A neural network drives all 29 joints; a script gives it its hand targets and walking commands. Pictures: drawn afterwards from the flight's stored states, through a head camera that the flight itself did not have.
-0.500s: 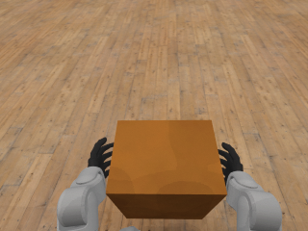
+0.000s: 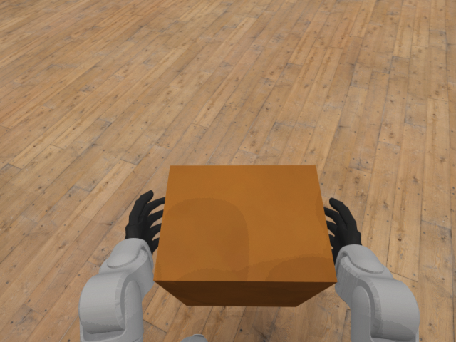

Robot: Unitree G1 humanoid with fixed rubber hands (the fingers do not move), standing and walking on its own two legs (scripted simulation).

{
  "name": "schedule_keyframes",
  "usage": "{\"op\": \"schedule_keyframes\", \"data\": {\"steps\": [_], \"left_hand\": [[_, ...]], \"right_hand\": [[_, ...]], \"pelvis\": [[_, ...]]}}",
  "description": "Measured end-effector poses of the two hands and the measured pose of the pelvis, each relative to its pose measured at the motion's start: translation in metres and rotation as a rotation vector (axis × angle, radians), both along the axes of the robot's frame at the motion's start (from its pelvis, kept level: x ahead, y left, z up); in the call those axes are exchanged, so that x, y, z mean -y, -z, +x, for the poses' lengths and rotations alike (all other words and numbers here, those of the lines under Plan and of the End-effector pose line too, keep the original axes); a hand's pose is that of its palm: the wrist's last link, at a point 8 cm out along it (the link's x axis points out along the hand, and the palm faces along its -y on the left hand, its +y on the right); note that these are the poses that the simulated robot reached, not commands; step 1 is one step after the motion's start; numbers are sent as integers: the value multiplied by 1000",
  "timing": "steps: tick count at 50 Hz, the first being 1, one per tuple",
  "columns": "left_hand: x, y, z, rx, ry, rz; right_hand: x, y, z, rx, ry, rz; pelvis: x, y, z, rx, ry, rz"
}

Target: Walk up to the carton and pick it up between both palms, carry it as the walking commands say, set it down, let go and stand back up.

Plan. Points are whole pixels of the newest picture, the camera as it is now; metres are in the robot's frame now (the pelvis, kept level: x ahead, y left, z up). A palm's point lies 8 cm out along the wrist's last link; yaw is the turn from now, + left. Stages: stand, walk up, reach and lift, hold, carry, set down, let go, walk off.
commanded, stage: carry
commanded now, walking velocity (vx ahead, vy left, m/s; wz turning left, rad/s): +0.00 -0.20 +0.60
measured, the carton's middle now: (241, 245) +0.27 +0.00 +0.02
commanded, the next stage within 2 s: none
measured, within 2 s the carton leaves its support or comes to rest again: neither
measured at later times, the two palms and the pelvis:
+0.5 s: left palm (165, 302) +0.17 +0.10 +0.09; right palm (370, 239) +0.25 -0.20 +0.07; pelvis -0.02 -0.12 +0.00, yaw +18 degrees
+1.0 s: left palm out of the picture +0.10 +0.04 +0.08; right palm (374, 227) +0.27 -0.21 +0.07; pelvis -0.01 -0.23 +0.00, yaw +35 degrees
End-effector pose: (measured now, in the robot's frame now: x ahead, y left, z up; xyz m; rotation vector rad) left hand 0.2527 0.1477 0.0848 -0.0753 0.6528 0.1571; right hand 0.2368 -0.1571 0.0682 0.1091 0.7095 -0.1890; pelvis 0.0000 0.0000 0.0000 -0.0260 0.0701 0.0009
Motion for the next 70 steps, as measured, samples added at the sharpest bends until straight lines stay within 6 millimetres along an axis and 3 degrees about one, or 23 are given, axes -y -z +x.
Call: {"op": "schedule_keyframes", "data": {"steps": [5,11,16,24,30,37,43,55,63,70], "left_hand": [[13,-1,-18,-16,-42,-7],[8,5,-40,48,-139,-54],[12,10,-65,-27,-227,-56],[45,-7,-84,19,-319,8],[65,-9,-102,-7,-373,6],[65,3,-126,46,-471,-36],[76,11,-150,-37,-569,-62],[127,-3,-154,-22,-674,8],[139,-8,-159,46,-687,-6],[147,-2,-179,-8,-745,-44]], "right_hand": [[14,-7,-2,-15,-42,-9],[8,-17,5,49,-140,-57],[8,-8,6,-27,-231,-61],[34,-5,13,21,-322,3],[49,-11,12,-4,-375,1],[38,-16,19,49,-475,-45],[37,-6,17,-34,-573,-69],[69,-2,41,-19,-676,4],[77,-21,43,50,-689,-13],[75,-19,34,-2,-751,-52]], "pelvis": [[23,-5,-6,2,-78,35],[43,6,-12,13,-152,35],[65,-1,-16,7,-197,38],[115,0,-24,12,-299,20],[143,-7,-25,13,-389,49],[163,6,-25,6,-481,34],[187,-4,-24,5,-539,40],[248,-5,-6,-11,-656,43],[264,-2,-5,-13,-706,25],[274,-8,-4,8,-706,45]]}}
